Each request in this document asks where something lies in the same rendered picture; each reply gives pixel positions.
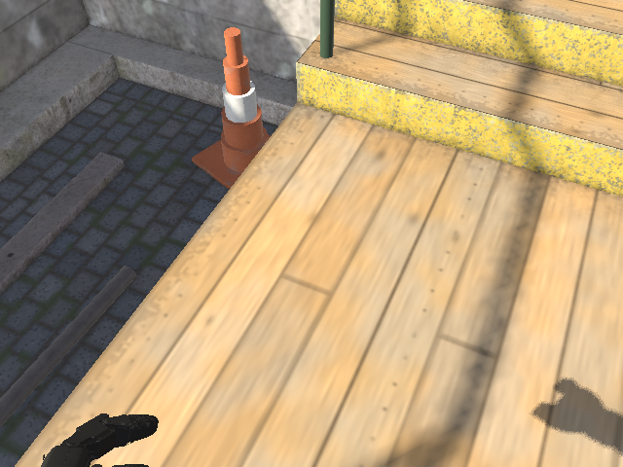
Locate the left robot hand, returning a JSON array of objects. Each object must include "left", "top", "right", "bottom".
[{"left": 41, "top": 413, "right": 159, "bottom": 467}]

